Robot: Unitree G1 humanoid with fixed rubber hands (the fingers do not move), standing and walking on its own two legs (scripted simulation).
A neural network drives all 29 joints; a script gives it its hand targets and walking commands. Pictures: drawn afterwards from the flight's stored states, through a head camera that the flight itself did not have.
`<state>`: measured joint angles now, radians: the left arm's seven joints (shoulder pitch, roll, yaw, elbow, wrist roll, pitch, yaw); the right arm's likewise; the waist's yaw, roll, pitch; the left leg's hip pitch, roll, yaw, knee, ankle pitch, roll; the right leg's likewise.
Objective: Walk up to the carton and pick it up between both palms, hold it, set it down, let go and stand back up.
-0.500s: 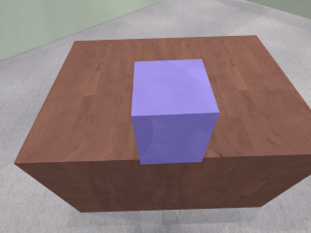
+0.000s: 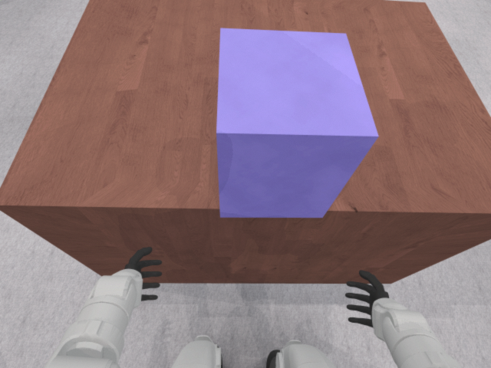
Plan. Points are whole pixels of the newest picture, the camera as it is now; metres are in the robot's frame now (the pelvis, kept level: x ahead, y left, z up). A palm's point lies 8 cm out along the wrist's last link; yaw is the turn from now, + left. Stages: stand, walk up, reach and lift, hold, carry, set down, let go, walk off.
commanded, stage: reach and lift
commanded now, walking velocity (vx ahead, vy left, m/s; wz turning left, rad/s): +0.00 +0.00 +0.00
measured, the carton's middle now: (277, 133) +0.47 -0.04 +0.05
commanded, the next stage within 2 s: none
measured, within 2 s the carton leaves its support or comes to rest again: neither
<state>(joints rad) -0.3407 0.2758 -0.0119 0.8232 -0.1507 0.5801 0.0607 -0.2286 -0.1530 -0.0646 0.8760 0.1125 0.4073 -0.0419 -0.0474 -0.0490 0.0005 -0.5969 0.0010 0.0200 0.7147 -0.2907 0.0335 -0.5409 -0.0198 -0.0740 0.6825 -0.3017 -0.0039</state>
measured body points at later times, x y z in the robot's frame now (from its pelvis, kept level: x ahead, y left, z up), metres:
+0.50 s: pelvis +0.00 -0.04 +0.03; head +0.03 -0.02 +0.48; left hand +0.22 +0.18 -0.06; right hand +0.19 -0.22 -0.07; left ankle +0.04 +0.10 -0.72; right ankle +0.01 -0.13 -0.72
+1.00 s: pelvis -0.02 -0.02 +0.03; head -0.01 -0.02 +0.48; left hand +0.16 +0.18 -0.04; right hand +0.14 -0.22 -0.05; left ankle +0.03 +0.11 -0.71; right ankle +0.01 -0.13 -0.72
